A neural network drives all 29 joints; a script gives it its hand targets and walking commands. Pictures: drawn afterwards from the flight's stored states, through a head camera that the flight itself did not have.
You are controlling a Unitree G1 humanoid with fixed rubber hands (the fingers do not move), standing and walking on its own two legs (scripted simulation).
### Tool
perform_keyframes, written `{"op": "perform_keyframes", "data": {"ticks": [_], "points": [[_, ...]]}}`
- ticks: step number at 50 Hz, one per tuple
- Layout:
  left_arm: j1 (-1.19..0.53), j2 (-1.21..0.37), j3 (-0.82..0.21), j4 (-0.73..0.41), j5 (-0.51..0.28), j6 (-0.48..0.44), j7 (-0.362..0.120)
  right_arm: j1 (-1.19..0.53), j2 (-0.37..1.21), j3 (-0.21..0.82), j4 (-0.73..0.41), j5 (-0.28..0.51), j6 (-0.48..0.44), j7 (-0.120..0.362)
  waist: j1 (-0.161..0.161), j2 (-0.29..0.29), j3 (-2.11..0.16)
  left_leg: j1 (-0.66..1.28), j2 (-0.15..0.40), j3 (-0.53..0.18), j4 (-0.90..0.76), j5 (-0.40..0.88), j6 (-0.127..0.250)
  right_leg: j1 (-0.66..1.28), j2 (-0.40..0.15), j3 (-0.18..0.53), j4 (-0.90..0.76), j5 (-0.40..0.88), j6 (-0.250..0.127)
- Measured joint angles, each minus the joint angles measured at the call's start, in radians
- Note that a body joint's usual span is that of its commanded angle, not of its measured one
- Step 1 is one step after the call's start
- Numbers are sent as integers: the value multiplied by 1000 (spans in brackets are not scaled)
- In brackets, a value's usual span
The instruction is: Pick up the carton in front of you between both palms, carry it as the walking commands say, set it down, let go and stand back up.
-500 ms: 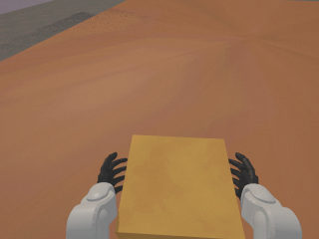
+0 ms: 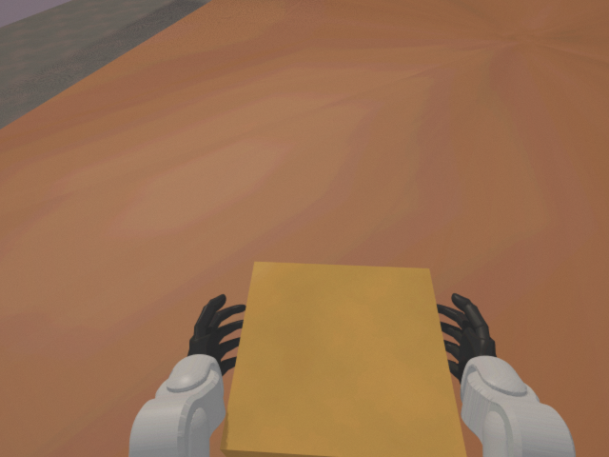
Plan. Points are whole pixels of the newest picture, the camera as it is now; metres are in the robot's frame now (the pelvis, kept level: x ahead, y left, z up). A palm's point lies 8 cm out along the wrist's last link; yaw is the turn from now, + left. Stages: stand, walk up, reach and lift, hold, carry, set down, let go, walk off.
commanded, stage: carry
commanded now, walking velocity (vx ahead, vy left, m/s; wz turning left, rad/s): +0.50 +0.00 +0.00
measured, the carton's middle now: (335, 386) +0.23 +0.00 +0.00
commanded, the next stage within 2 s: none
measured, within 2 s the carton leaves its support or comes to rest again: neither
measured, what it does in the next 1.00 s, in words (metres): walks ahead: left foot, then right foot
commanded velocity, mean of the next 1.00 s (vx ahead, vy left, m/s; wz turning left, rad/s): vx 0.03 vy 0.00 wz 0.00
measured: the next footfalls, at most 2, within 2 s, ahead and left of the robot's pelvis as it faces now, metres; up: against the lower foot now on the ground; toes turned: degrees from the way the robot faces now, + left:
left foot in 0.20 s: +0.36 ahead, +0.12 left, +0.00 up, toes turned +2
right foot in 0.54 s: +0.38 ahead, -0.10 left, +0.00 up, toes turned +10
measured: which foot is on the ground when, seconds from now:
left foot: up 0.00-0.18, down 0.20-1.00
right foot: down 0.00-0.22, up 0.24-0.52, down 0.54-1.00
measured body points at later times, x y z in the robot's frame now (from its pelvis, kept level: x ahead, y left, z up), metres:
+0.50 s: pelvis +0.28 +0.05 -0.01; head +0.28 +0.07 +0.44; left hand +0.53 +0.19 +0.07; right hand +0.51 -0.11 +0.08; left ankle +0.32 +0.13 -0.75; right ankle +0.32 -0.09 -0.74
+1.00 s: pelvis +0.37 +0.02 -0.02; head +0.36 +0.02 +0.43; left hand +0.65 +0.17 +0.02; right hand +0.64 -0.13 +0.02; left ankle +0.32 +0.13 -0.75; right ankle +0.34 -0.09 -0.75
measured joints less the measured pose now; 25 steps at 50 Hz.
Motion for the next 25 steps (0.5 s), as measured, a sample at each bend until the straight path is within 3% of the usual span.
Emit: {"op": "perform_keyframes", "data": {"ticks": [6,9,10,12,14,16,22,25], "points": [[-13,2,-7,-48,-11,25,4,-3,0,-9,-65,27,30,-22,-11,3,-14,27,-26,56,-228,98,14,169,1,10,-38,-113,50],[-24,2,-5,-72,-16,46,12,-14,-1,-13,-81,41,44,-28,-7,-8,-1,107,-64,105,-330,135,30,223,-20,22,38,-218,88],[-27,2,-2,-78,-16,51,15,-22,-2,-14,-79,44,47,-28,-7,-11,6,149,-76,120,-357,128,54,216,-33,29,120,-268,99],[-60,6,22,-62,-20,64,20,-56,-5,-9,-33,47,36,-32,-21,-52,33,144,-99,140,-285,14,110,86,-76,76,441,-290,101],[-77,8,31,-55,-17,71,23,-79,-7,-14,-8,54,31,-31,-22,-57,73,166,-94,146,-286,-12,120,-85,-48,146,750,-309,92],[-74,7,20,-58,-10,72,24,-66,-5,-19,-15,54,26,-27,-20,-56,99,214,-96,149,-345,-3,115,-203,-35,158,836,-281,77],[-52,4,-14,-86,6,51,18,-22,-1,-22,-59,41,-3,-2,-26,-48,103,333,-107,137,-451,-19,103,-297,-43,124,454,-199,70],[-44,4,-15,-91,12,56,16,-18,0,-17,-57,33,-1,3,-27,-49,69,368,-113,131,-424,-71,91,-272,-56,90,297,-58,75]]}}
